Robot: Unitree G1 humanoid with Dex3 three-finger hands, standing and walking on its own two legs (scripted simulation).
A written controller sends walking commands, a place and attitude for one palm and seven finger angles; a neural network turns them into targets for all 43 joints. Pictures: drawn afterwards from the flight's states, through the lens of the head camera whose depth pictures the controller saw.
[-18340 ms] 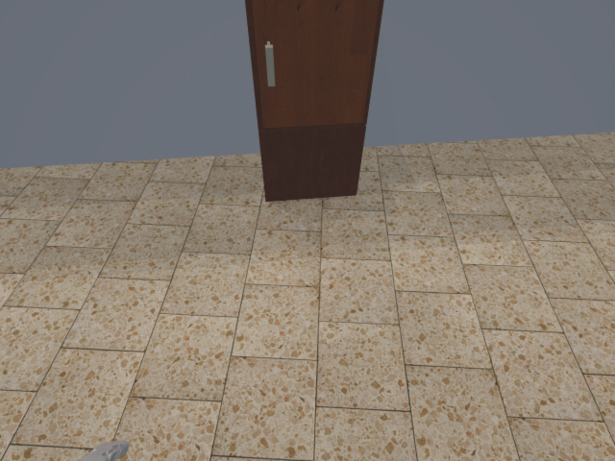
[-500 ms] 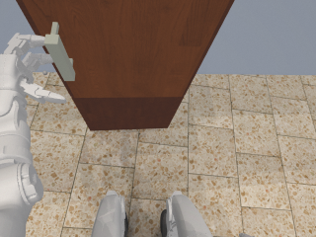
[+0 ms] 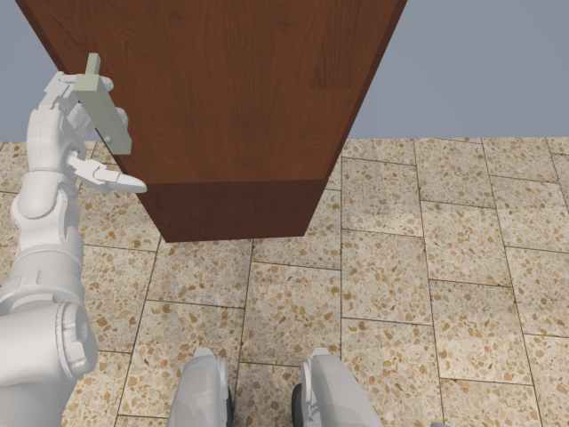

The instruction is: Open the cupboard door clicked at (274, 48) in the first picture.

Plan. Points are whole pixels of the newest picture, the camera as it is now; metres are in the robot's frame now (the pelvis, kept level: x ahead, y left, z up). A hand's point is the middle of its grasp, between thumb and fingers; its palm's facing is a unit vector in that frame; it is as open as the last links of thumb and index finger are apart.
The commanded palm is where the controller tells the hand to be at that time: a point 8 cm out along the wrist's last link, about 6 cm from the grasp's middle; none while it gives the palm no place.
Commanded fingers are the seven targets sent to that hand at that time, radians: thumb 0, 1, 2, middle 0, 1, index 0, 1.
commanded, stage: slide the fingers in behind the handle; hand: left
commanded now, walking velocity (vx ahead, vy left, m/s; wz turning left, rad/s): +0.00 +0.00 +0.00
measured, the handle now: (108, 106) +0.55 +0.22 +0.04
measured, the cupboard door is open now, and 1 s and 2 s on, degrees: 0 1 4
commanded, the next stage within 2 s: close the thumb around the handle in 0.80 s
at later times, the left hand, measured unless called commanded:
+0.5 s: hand (124, 136) +0.49 +0.19 +0.04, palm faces +0.05 -1.00 -0.02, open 14.1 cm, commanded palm +0.46 +0.23 +0.04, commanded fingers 0.00 -0.50 0.30 -0.30 -1.20 -0.30 -1.20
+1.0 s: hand (122, 138) +0.49 +0.20 +0.04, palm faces +0.03 -1.00 -0.01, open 13.9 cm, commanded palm +0.47 +0.23 +0.04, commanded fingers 0.00 -0.16 0.44 -0.32 -1.24 -0.32 -1.24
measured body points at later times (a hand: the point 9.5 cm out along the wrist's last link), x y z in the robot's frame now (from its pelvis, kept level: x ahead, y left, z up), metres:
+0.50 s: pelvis +0.01 +0.00 +0.00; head +0.16 +0.02 +0.43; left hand +0.49 +0.25 +0.05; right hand +0.04 -0.27 -0.12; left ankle +0.04 +0.11 -0.62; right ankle +0.02 -0.12 -0.62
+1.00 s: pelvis +0.01 +0.01 +0.00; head +0.15 +0.03 +0.43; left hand +0.48 +0.25 +0.04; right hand +0.05 -0.26 -0.11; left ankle +0.04 +0.11 -0.62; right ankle +0.02 -0.12 -0.62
